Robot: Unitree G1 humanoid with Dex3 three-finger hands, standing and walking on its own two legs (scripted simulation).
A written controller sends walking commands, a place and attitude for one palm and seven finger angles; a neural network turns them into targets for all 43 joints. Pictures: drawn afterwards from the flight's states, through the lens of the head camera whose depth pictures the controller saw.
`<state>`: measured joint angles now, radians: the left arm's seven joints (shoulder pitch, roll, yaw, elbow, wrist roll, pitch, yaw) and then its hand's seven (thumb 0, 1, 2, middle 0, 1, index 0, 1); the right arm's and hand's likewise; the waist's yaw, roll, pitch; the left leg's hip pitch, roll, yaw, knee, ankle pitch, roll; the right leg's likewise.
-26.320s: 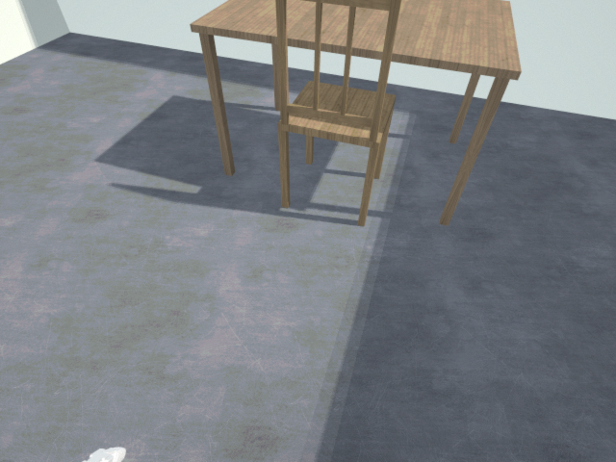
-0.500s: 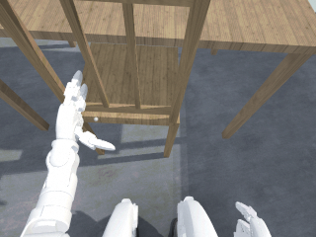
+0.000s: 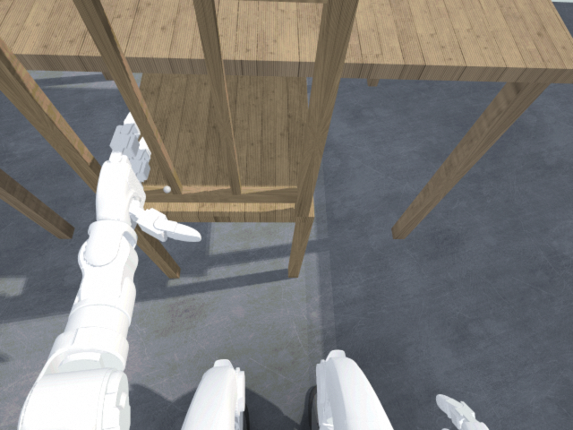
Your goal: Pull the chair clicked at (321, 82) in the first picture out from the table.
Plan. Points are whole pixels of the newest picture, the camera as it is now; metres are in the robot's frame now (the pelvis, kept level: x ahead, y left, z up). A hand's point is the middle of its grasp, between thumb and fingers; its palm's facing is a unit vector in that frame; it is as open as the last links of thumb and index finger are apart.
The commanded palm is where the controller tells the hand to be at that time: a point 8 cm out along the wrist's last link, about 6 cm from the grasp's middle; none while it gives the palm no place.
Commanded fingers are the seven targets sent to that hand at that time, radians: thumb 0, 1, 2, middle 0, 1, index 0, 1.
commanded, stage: push the fingers through the gap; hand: left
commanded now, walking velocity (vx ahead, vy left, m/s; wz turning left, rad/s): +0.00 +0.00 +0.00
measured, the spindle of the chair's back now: (145, 124) +0.51 +0.18 +0.07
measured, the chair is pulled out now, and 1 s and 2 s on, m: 0.00 0.00 0.00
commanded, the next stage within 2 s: hook a spindle and tug to test in 0.86 s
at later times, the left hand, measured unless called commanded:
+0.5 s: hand (167, 160) +0.48 +0.16 +0.03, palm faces -0.01 -1.00 -0.04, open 16.9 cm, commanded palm +0.45 +0.20 +0.02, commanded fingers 0.00 -0.50 0.30 -0.06 -0.08 -0.06 -0.08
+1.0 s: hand (168, 162) +0.48 +0.16 +0.03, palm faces -0.02 -1.00 -0.03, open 16.9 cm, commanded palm +0.45 +0.20 +0.02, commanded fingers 0.00 -0.50 0.30 -0.11 -0.24 -0.11 -0.24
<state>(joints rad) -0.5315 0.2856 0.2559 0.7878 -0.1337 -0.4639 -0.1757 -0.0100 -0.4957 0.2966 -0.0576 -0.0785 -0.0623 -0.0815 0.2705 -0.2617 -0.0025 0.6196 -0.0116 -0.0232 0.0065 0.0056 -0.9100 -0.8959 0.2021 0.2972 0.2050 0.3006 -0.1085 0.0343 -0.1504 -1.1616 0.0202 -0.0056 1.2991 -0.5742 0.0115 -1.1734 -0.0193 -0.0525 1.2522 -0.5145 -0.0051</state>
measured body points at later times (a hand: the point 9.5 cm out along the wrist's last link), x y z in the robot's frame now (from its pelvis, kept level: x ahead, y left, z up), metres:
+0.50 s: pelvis +0.00 +0.01 +0.00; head +0.15 +0.02 +0.42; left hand +0.47 +0.21 +0.03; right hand +0.05 -0.26 -0.13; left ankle +0.02 +0.11 -0.62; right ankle +0.04 -0.12 -0.62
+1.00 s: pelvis +0.00 +0.01 +0.00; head +0.15 +0.02 +0.42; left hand +0.47 +0.21 +0.03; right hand +0.05 -0.26 -0.12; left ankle +0.02 +0.11 -0.62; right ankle +0.04 -0.12 -0.62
